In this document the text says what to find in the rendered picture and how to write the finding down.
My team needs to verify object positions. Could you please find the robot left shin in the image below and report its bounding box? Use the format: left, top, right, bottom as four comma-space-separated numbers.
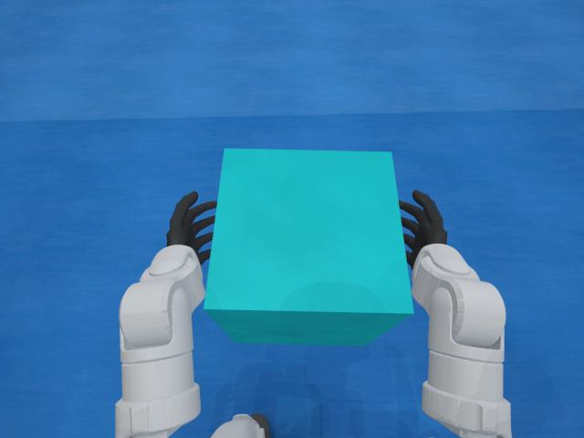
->
232, 414, 258, 425

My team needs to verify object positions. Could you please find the left robot foot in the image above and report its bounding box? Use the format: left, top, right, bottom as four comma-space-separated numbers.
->
250, 413, 270, 438

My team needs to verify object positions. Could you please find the robot left hand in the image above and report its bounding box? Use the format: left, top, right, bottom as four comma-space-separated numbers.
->
166, 192, 217, 265

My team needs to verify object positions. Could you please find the robot right hand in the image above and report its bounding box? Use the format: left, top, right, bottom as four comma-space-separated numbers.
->
399, 190, 447, 270

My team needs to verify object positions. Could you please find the robot right forearm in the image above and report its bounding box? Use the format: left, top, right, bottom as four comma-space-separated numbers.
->
411, 244, 512, 438

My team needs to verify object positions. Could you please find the carton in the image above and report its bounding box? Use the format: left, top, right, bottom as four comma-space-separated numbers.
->
203, 149, 414, 346

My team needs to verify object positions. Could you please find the robot left forearm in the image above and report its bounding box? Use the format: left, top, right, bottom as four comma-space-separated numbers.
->
115, 245, 205, 438

